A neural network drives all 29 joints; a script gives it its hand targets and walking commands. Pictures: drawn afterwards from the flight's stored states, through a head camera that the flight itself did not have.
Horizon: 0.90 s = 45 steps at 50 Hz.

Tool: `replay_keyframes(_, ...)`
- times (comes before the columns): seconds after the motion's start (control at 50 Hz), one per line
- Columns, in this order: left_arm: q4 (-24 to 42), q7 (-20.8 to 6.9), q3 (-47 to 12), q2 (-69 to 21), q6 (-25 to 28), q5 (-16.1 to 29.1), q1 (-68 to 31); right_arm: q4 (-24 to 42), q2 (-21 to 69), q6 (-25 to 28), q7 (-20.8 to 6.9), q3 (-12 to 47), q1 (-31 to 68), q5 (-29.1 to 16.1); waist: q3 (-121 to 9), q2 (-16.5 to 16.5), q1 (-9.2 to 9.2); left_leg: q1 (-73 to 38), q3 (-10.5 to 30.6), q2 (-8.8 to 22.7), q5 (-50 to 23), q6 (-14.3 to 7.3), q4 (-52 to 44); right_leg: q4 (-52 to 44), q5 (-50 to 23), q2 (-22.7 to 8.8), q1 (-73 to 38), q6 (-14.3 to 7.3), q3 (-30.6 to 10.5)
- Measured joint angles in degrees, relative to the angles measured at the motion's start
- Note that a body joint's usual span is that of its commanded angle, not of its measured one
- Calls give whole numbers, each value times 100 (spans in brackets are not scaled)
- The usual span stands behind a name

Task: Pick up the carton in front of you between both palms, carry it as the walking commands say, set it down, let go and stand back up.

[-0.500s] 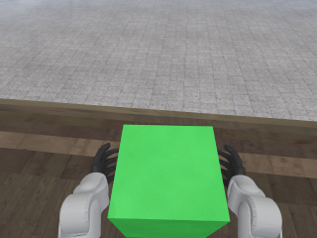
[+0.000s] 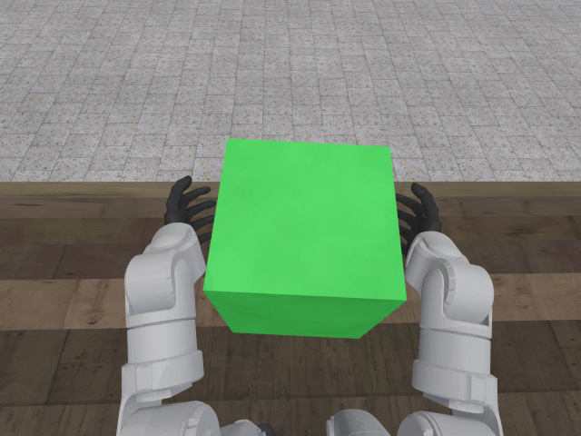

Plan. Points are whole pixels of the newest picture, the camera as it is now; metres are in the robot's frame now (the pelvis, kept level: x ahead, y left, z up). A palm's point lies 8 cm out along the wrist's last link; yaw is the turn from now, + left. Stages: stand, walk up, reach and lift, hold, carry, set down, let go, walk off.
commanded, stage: carry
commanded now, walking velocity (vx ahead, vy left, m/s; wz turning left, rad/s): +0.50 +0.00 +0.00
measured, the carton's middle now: (301, 251) +0.36 -0.01 +0.01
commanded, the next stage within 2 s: none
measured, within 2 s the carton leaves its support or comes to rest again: neither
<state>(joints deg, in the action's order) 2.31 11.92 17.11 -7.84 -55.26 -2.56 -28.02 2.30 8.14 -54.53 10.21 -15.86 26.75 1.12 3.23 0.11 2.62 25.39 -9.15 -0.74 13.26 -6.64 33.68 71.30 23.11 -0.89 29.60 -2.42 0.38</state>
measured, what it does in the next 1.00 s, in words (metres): goes down: right foot, then left foot 0.16 m lower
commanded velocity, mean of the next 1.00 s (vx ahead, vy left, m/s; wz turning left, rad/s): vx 0.50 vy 0.00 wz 0.00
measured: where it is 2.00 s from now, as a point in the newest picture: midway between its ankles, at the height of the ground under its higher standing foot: (277, 212)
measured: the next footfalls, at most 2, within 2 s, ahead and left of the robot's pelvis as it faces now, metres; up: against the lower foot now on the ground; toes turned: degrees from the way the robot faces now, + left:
right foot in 0.30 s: +0.25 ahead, -0.10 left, +0.00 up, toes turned +0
left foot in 0.62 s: +0.45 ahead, +0.04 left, -0.16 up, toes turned +2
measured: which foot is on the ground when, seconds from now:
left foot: down 0.00-0.32, up 0.34-0.60, down 0.62-0.96, up 0.98-1.00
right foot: up 0.00-0.28, down 0.30-0.58, up 0.60-0.94, down 0.96-1.00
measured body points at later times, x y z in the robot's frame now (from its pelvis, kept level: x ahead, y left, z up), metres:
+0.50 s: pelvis +0.29 -0.03 -0.04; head +0.30 -0.02 +0.41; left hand +0.59 +0.18 +0.05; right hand +0.64 -0.14 +0.04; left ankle +0.34 +0.05 -0.73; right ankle +0.21 -0.10 -0.73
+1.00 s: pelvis +0.63 -0.02 -0.32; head +0.65 -0.02 +0.13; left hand +0.95 +0.16 -0.25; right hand +0.97 -0.16 -0.25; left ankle +0.48 +0.05 -0.82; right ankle +0.70 -0.07 -1.04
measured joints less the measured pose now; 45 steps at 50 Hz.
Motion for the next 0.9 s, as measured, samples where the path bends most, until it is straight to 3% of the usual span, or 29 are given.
replay_keyframes(0.14,700,-106,-127,-111,175,53,435,704,170,146,-95,123,-398,-58,62,-46,17,-698,138,-39,481,73,-308,-1921,-602,-75,631,34,52)
replay_keyframes(0.26,819,-138,-317,-74,23,41,673,819,109,-8,-59,276,-604,72,-402,-125,-173,-1002,153,62,1577,157,815,-1684,-1220,101,569,-190,446)
replay_keyframes(0.3,567,-140,-411,-120,-25,-12,531,849,-22,-147,3,213,-644,102,-540,-130,-422,-732,49,268,1024,206,2113,-2290,-1339,223,25,-315,572)
replay_keyframes(0.32,423,-120,-448,-194,-1,-50,488,812,-124,-189,26,169,-645,141,-614,-246,-623,-499,196,363,1218,295,2872,-2289,-678,360,-155,-308,628)
replay_keyframes(0.36,247,-69,-512,-250,-92,0,467,539,-204,-180,79,28,-594,285,-708,-336,-1009,72,663,225,2031,465,3859,-2310,337,618,-350,-298,609)
replay_keyframes(0.4,124,64,-604,-196,-160,70,478,267,-118,-149,151,-163,-520,403,-659,-253,-1276,556,875,36,2040,620,3761,-2476,209,705,-527,-310,520)
replay_keyframes(0.46,-24,140,-599,-80,-152,211,451,115,77,-83,179,-356,-463,544,-550,-159,-1357,1040,814,-24,204,655,2928,-2420,585,701,-814,-293,440)
replay_keyframes(0.52,-47,94,-569,-1,-23,353,359,250,189,25,160,-377,-489,542,-478,-186,-1169,764,650,3,-1921,638,1222,-2011,1240,655,-1143,-246,453)
replay_keyframes(0.56,-28,20,-530,-6,69,318,274,299,125,63,139,-281,-449,509,-472,-328,-829,284,425,87,-2631,561,320,-1409,1506,595,-1289,-235,652)
replay_keyframes(0.6,31,20,-421,-33,86,142,178,250,39,26,110,-112,-294,462,-523,-465,-401,-369,305,192,-2862,276,-476,-289,927,521,-1147,-188,816)
replay_keyframes(0.62,61,53,-341,5,80,49,118,178,-4,-5,112,-21,-151,437,-605,-513,-185,-618,345,199,-2367,143,-539,484,1003,523,-905,-181,763)
replay_keyframes(0.66,-127,133,-260,111,113,-121,-17,46,-121,-33,177,144,-36,239,-765,-342,120,-649,483,-114,-25,11,-36,1256,925,446,-296,-179,345)
replay_keyframes(0.68,-236,173,-219,128,101,-201,-27,-24,-157,-70,208,226,-15,74,-808,-248,241,-560,510,-288,797,-64,289,1310,804,381,25,-146,119)
replay_keyframes(0.74,-407,162,37,-23,110,-261,256,-254,-106,-103,323,259,-170,-152,-730,-24,525,-247,341,-628,1398,-176,1349,484,208,157,698,76,-377)
replay_keyframes(0.78,-371,78,192,-191,157,-256,464,-351,-38,-36,331,206,-299,-216,-570,13,580,-246,333,-689,1910,-225,1804,-39,-433,99,1038,108,-421)
replay_keyframes(0.84,-111,14,243,-264,381,-197,719,-355,30,242,311,256,-365,-306,-298,34,635,-274,403,-697,2685,-192,2560,-1266,-2437,68,1251,-18,-326)
replay_keyframes(0.9,113,11,86,-160,645,-179,928,-276,80,525,274,378,-407,-306,-175,156,520,-506,398,-728,3586,-161,3276,-2905,-3774,115,857,-79,-75)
